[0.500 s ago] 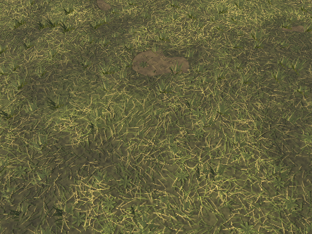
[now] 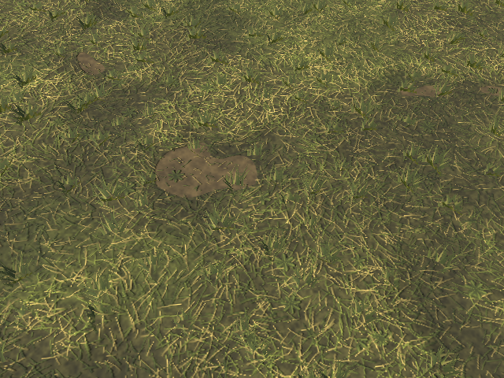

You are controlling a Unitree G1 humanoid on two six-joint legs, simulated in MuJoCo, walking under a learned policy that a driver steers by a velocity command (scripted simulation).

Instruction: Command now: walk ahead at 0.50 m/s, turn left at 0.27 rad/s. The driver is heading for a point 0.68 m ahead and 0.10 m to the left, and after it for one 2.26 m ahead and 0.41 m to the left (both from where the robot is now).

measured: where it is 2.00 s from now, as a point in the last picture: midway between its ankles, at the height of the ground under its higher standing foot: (174, 200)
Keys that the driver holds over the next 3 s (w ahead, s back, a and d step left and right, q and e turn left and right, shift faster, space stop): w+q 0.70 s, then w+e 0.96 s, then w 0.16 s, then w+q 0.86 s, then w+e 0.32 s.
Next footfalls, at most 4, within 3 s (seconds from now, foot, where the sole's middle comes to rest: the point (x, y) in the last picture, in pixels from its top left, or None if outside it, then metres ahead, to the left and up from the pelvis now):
0.26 right None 0.29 -0.14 -0.78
0.74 left None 0.48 0.21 -0.78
1.32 right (204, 257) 0.85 0.12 -0.78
1.78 left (139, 191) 1.11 0.34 -0.78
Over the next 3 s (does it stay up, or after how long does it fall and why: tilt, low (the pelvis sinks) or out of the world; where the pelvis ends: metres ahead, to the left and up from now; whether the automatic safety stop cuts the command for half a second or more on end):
stays up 1.54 0.36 0.00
